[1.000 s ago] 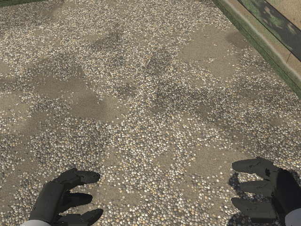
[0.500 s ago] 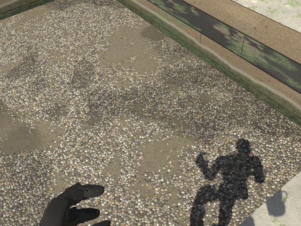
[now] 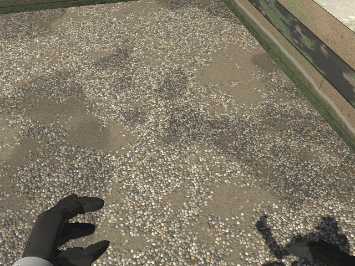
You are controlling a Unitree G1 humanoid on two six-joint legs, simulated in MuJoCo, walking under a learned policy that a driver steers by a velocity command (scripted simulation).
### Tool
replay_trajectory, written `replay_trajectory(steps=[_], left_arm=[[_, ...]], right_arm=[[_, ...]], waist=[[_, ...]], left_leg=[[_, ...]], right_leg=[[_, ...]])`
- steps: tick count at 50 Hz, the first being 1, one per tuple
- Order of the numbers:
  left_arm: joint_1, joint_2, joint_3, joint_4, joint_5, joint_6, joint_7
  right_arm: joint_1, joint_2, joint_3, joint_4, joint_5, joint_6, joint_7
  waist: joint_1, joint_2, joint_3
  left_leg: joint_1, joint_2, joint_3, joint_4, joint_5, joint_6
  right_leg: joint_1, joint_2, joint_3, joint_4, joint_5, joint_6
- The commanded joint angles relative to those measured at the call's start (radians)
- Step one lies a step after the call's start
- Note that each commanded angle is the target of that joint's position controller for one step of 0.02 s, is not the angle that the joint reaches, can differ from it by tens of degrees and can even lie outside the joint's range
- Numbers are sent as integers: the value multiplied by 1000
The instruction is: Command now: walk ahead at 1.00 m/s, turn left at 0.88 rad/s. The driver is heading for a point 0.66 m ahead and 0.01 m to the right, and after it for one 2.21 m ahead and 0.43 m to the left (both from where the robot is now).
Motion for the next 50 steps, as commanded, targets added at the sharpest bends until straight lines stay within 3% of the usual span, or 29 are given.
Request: replay_trajectory(steps=[1, 3, 4, 5, 8, 9, 13, 15, 18, 19, 22, 31, 43, 50], left_arm=[[-138, 84, 29, -92, 2, -13, 14], [-124, 98, 38, -76, -5, -3, 26], [-123, 84, 36, -83, 6, 5, 27], [-145, 87, 37, -86, 6, 0, 24], [-128, 81, 46, -80, -5, 6, 32], [-125, 72, 45, -84, -2, 2, 33], [-138, 43, 28, -112, 5, -19, 25], [-123, 26, 12, -123, 20, -35, 15], [-105, 34, 1, -132, 26, -53, 6], [-92, 33, -5, -135, 31, -52, 8], [-88, 46, -13, -145, 26, -43, 16], [-75, 48, -24, -161, 12, -26, 28], [-50, 56, -25, -152, 8, -14, 26], [-57, 66, -30, -141, 9, -8, 23]], right_arm=[[-47, -113, -45, -96, 6, -10, -2], [-33, -113, -51, -95, 8, -7, -1], [-44, -110, -55, -106, 0, 5, -2], [-47, -104, -52, -111, 1, 3, 4], [-48, -129, -69, -112, 12, -3, 12], [-68, -130, -68, -122, 7, -10, 17], [-133, -112, -52, -147, -3, -24, 33], [-163, -92, -36, -155, -12, -22, 36], [-167, -66, -18, -140, -8, -31, 37], [-171, -60, -12, -135, -8, -37, 37], [-163, -54, -4, -119, -10, -44, 34], [-174, -56, 4, -103, -16, -59, 27], [-195, -63, 13, -103, -21, -64, 11], [-192, -65, 18, -103, -27, -64, 5]], waist=[[-28, -8, -99], [-39, -17, -99], [-36, -11, -88], [-48, -36, -103], [-49, 38, -104], [-43, 73, -106], [-30, 111, -80], [-20, 106, -92], [-27, 80, -124], [-27, 79, -114], [-35, 27, -105], [-22, 10, -85], [6, -3, -109], [-1, -5, -119]], left_leg=[[-190, 66, -107, -111, 114, 80], [-184, 45, -68, -61, 198, 82], [-185, 24, -60, -51, 252, 82], [-186, 31, -67, -51, 271, 73], [-223, 21, -121, -75, 333, 105], [-238, 22, -156, -102, 317, 111], [-300, 35, -269, -215, 160, 101], [-308, 42, -296, -249, 83, 86], [-280, 32, -254, -239, 72, 51], [-277, 29, -229, -224, 98, 41], [-247, 24, -176, -188, 109, 16], [-215, 34, -115, -150, 165, -15], [-151, 48, -57, -106, 198, -43], [-117, 64, -13, -94, 224, -52]], right_leg=[[225, -102, 143, -84, -57, 10], [207, -129, 118, -97, -141, 6], [204, -124, 87, -78, -145, 6], [212, -135, 84, -75, -163, 6], [236, -115, 26, 11, -185, 16], [248, -96, 22, 34, -186, 19], [291, -69, 59, 36, -156, 23], [339, -73, 83, 9, -133, 23], [397, -107, 103, -47, -100, 17], [406, -114, 102, -70, -111, 20], [383, -141, 95, -129, -157, 14], [345, -161, 61, -170, -210, 8], [310, -174, 45, -175, -109, 0], [299, -182, 36, -179, -27, -4]])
